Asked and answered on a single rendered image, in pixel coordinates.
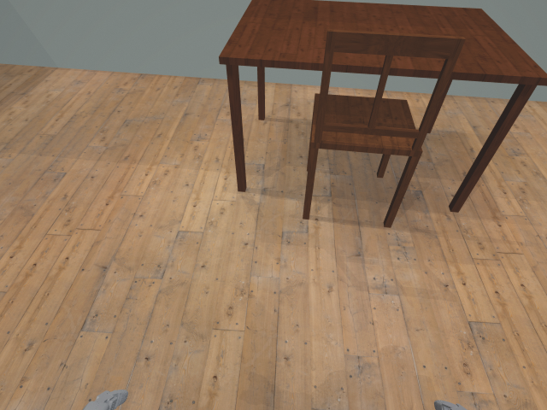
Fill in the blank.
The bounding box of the table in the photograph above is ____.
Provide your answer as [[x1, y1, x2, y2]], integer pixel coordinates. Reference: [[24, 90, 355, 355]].
[[219, 0, 547, 213]]

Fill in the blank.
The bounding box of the robot left hand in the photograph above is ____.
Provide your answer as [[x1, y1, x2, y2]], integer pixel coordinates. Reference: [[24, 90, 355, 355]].
[[83, 389, 128, 410]]

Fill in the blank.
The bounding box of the chair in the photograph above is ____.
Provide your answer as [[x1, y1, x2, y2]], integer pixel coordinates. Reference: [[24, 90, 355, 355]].
[[303, 29, 466, 228]]

